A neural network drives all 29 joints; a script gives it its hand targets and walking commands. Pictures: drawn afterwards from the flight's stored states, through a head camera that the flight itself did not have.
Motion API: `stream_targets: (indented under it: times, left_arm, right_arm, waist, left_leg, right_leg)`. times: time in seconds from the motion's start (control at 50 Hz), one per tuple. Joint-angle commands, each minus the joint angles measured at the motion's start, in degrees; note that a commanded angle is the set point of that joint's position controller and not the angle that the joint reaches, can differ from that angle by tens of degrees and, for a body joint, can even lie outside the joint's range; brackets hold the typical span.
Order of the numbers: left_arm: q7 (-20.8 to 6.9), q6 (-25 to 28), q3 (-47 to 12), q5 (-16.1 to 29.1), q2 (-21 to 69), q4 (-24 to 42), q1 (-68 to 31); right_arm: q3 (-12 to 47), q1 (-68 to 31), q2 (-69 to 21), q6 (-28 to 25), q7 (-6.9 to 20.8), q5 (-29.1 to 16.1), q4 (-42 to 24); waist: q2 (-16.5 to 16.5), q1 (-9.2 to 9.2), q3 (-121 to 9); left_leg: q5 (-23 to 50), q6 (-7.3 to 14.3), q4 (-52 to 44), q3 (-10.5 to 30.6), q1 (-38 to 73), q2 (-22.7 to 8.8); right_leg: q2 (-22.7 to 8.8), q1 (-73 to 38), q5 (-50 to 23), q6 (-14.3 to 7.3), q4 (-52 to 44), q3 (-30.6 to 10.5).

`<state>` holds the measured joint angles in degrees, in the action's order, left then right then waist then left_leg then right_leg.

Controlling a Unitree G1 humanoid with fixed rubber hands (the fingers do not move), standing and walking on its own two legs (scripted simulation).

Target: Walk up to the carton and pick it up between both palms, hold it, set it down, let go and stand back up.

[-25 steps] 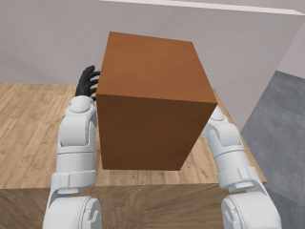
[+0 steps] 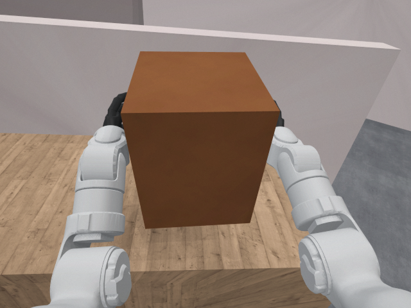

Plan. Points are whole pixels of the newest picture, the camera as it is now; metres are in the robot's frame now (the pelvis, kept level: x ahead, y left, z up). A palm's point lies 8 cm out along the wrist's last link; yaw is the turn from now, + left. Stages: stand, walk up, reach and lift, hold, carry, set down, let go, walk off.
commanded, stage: reach and lift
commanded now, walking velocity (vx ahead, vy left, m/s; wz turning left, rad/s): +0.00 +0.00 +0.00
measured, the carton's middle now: (196, 138) +0.39 -0.01 +0.21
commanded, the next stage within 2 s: hold in 0.38 s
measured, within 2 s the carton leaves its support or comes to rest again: neither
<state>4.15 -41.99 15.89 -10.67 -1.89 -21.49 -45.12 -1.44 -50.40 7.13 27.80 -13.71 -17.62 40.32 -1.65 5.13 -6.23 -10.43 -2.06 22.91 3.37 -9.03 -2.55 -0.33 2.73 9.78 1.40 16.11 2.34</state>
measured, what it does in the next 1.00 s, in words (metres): stands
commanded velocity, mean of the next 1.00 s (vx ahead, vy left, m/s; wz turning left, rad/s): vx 0.00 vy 0.00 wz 0.00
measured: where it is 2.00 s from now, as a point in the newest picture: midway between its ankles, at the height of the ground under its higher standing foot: outside the picture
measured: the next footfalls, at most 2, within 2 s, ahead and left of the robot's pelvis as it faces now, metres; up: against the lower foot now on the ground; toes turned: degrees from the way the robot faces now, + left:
none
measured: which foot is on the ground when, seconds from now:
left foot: down 0.00-1.00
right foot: down 0.00-1.00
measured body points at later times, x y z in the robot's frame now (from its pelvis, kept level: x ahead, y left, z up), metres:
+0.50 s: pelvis -0.01 +0.00 +0.00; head -0.08 +0.01 +0.44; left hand +0.38 +0.14 +0.25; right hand +0.38 -0.16 +0.25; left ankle +0.03 +0.14 -0.75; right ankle -0.01 -0.14 -0.75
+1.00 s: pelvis -0.01 +0.00 +0.00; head -0.10 +0.01 +0.44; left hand +0.37 +0.15 +0.28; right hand +0.37 -0.15 +0.28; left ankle +0.03 +0.14 -0.75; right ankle -0.01 -0.14 -0.75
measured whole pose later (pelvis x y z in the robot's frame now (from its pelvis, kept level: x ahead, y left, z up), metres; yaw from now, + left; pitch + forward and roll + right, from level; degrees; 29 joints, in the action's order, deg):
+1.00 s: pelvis -0.01 +0.00 +0.00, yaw -1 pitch -3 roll -2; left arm 4.1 -50.3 19.8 -9.2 -3.2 -25.5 -53.3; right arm -0.5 -59.3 10.0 38.8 -16.2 -20.8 43.0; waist 1.9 2.7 -10.5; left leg -10.2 -2.2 24.9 4.1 -12.2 -2.7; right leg 0.7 6.4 9.5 1.2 18.5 0.6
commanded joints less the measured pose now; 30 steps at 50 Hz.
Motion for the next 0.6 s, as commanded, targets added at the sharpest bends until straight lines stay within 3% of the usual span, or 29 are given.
stream_targets:
  times: [0.0,0.16,0.32,0.42,0.58]
  left_arm:
    - [-8.6,3.5,-31.4,11.4,37.2,19.5,-50.1]
    - [-8.0,0.5,-31.6,12.7,37.0,20.6,-48.7]
    - [-8.7,-0.8,-27.5,11.9,35.2,15.0,-50.7]
    - [-9.0,-0.6,-26.4,12.2,34.4,13.0,-54.0]
    - [-9.4,-0.5,-25.4,12.7,33.5,13.0,-57.6]
  right_arm:
    - [20.5,-52.2,-39.0,-1.3,5.2,-10.9,-28.8]
    - [21.6,-55.2,-38.0,1.4,5.1,-11.8,-35.3]
    - [19.4,-58.1,-38.3,3.8,5.6,-10.4,-30.1]
    - [17.9,-58.8,-39.3,5.0,5.6,-10.4,-25.4]
    - [17.3,-60.0,-40.3,6.4,4.9,-12.5,-23.5]
  waist:
    - [7.7,1.01,-30.6]
    - [4.8,-0.33,-30.9]
    - [1.9,-1.46,-28.2]
    - [2.9,-1.1,-29.0]
    - [5.0,-0.73,-30.8]
  left_leg:
    - [28.5,-3.2,1.9,-1.3,15.8,5.8]
    - [26.5,-2.7,1.6,-1.2,15.1,5.1]
    - [17.5,-1.1,-0.5,-1.7,11.1,4.8]
    - [15.3,-0.9,-0.7,-2.0,10.0,5.1]
    - [15.0,-0.8,0.1,-2.0,8.5,5.8]
  right_leg:
    - [5.8,-5.4,-22.3,2.0,0.6,0.3]
    - [6.4,-4.4,-20.0,1.8,0.5,0.0]
    - [6.2,-3.1,-13.3,1.5,-0.2,-0.6]
    - [5.8,-2.8,-12.9,1.5,-0.2,-1.2]
    - [5.2,-4.0,-16.5,1.9,0.5,-2.2]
